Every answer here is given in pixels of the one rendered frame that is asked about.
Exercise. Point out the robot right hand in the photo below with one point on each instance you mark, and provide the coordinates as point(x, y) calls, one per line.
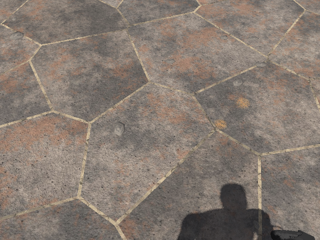
point(290, 235)

